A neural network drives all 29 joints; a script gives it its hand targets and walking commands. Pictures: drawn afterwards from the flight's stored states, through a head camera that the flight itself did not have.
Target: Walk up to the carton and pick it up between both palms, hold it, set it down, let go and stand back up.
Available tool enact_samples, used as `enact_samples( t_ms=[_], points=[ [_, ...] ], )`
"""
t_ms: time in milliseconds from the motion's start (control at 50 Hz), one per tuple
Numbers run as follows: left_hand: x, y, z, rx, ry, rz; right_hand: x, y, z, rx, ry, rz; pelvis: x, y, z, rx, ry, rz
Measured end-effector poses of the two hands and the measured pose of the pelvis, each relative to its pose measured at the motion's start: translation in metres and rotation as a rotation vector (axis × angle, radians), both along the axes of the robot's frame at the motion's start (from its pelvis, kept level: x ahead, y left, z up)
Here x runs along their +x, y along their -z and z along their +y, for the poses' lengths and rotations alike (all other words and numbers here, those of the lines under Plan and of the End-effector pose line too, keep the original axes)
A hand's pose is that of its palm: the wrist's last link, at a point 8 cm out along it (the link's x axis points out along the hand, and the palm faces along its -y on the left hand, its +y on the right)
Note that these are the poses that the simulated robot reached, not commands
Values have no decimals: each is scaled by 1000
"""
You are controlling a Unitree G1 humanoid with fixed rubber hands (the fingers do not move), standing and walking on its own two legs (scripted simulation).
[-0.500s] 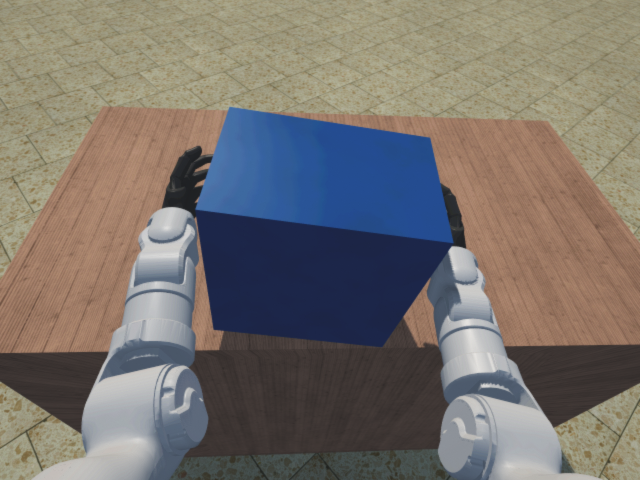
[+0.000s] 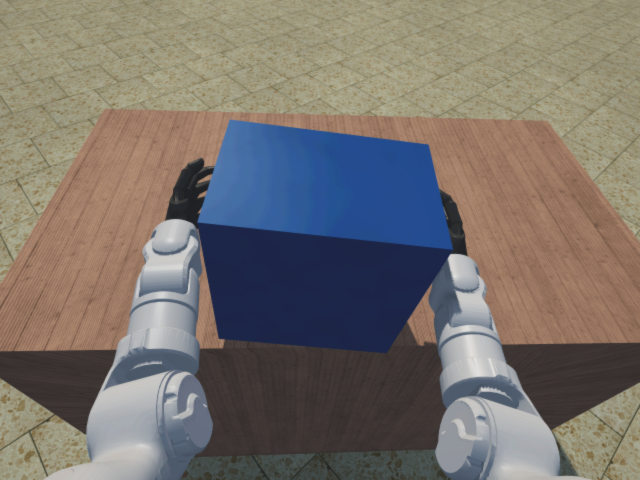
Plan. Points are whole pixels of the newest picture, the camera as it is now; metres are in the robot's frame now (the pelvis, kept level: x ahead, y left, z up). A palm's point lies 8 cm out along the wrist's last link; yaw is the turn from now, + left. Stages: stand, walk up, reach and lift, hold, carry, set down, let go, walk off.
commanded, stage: set down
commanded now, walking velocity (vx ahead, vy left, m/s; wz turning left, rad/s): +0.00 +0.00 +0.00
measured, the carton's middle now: (316, 248) +0.41 +0.01 +0.06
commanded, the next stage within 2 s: none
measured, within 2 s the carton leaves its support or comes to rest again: rests again in 0.08 s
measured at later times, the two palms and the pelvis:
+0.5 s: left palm (176, 231) +0.40 +0.20 +0.09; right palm (438, 248) +0.39 -0.15 +0.09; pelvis +0.00 +0.01 +0.00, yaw -1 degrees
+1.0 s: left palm (177, 230) +0.40 +0.20 +0.09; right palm (437, 247) +0.40 -0.15 +0.08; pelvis +0.00 +0.01 +0.00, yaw +0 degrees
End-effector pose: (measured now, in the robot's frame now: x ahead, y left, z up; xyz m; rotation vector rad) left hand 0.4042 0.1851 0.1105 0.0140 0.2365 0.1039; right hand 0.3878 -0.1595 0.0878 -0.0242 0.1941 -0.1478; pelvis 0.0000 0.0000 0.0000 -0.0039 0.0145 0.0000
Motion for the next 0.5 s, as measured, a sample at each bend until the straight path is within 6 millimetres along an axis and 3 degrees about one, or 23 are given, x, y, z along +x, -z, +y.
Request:
enact_samples(
  t_ms=[200, 500],
  points=[
    [-4, 17, 14, 3, -12, 18, 5, 2, 13, -9, -19, -20, -2, 0, 4, 2, 9, 37],
    [-4, 16, 13, 12, -14, 4, 5, 2, 12, -7, -17, -32, 1, 0, 7, -3, 9, 23]
  ],
)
